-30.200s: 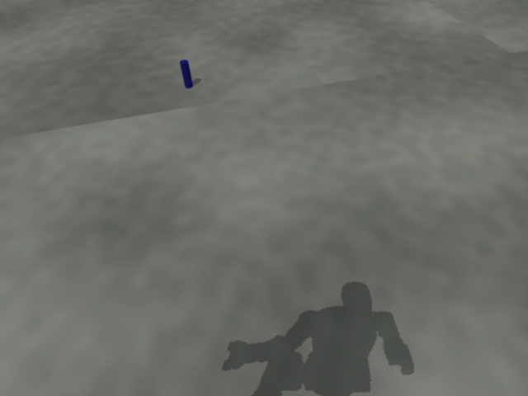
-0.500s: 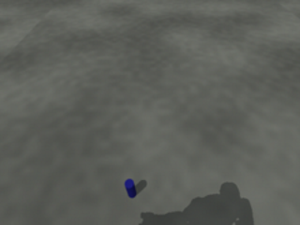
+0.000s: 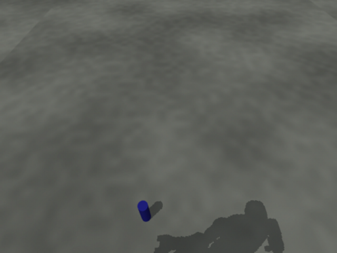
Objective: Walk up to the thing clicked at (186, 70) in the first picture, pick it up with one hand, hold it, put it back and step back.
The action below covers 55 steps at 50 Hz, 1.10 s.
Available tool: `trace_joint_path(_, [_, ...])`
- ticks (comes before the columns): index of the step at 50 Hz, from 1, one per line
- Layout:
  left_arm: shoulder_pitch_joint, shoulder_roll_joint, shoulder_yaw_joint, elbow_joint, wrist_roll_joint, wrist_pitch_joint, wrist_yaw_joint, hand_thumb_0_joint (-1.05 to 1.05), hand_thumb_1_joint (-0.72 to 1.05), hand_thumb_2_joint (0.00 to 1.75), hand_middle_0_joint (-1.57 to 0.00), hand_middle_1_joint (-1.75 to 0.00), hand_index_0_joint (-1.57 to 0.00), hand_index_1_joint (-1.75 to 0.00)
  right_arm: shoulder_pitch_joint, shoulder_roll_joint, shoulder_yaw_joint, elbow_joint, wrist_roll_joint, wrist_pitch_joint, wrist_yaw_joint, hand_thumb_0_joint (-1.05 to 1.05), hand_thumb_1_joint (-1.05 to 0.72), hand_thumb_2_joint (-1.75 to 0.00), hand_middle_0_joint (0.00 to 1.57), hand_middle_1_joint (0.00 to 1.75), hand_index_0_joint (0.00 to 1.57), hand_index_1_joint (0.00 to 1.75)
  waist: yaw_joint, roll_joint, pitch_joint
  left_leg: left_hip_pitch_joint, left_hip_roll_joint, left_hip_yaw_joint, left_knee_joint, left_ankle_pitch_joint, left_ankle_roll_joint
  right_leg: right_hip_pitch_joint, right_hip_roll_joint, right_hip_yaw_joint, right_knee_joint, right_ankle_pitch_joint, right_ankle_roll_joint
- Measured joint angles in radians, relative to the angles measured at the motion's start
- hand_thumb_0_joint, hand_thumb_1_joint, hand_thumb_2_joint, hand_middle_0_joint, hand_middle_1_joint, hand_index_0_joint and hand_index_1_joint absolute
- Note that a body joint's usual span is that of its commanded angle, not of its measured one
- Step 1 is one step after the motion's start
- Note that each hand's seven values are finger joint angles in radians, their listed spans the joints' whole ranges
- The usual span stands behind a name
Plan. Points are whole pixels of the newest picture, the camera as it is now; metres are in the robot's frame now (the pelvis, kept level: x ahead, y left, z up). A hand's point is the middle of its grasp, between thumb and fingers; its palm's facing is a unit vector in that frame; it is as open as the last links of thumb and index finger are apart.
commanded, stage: stand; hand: left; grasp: from the side
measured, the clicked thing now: (144, 211) +0.43 +0.18 -0.69
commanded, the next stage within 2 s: step back in 0.84 s
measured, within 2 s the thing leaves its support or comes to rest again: neither
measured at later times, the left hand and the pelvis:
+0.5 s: hand out of the picture +0.08 +0.25 -0.15, palm faces -0.01 -0.94 -0.34, open 7.3 cm; pelvis +0.01 +0.00 +0.00, yaw +0 degrees
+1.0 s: hand out of the picture +0.09 +0.27 -0.16, palm faces +0.02 -0.93 -0.36, open 7.3 cm; pelvis -0.01 +0.01 -0.01, yaw +1 degrees
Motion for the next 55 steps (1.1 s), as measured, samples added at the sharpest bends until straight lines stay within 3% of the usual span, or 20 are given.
trace_joint_path(42, [-0.006, 0.01, 0.004, -0.016, -0.005, -0.002, -0.006, 0.01, 0.91, 0.9, -0.21, -0.3, -0.21, -0.3, -0.02, -0.009, 0.006, -0.004, 0.004, -0.007, 0.002, 0.0, -0.91, -0.9, 0.2, 0.3, 0.2, 0.3, -0.003, -0.008, -0.008, 0.027, 0.0, 0.001, -0.033, -0.006, -0.001, 0.025, 0.0, 0.0, -0.03, -0.008, 0.001])
trace_joint_path(48, [-0.028, 0.026, 0.046, -0.092, -0.024, 0.015, -0.004, 0.01, 0.91, 0.9, -0.21, -0.3, -0.21, -0.3, -0.05, -0.036, -0.021, -0.08, 0.025, 0.022, 0.016, 0.0, -0.91, -0.9, 0.2, 0.3, 0.2, 0.3, -0.017, 0.004, 0.057, -0.091, 0.004, -0.013, 0.122, -0.055, 0.011, -0.068, 0.003, -0.01, 0.083, -0.04, -0.007])
trace_joint_path(51, [-0.046, 0.035, 0.055, -0.136, -0.018, 0.03, -0.003, 0.01, 0.9, 0.9, -0.21, -0.3, -0.21, -0.3, -0.055, -0.059, -0.037, -0.119, 0.025, 0.037, 0.016, 0.0, -0.91, -0.9, 0.2, 0.3, 0.2, 0.3, -0.018, 0.008, 0.089, -0.165, -0.008, -0.017, 0.251, -0.082, 0.04, -0.114, -0.006, -0.01, 0.151, -0.06, -0.005])
trace_joint_path(55, [-0.062, 0.051, 0.059, -0.188, 0.0, 0.048, 0.001, 0.01, 0.9, 0.9, -0.21, -0.3, -0.21, -0.3, -0.03, -0.078, -0.052, -0.167, 0.023, 0.053, 0.024, 0.0, -0.91, -0.9, 0.2, 0.3, 0.2, 0.3, -0.022, -0.017, 0.097, -0.203, -0.05, -0.014, 0.414, -0.224, 0.072, -0.18, -0.041, 0.01, 0.252, -0.095, 0.008])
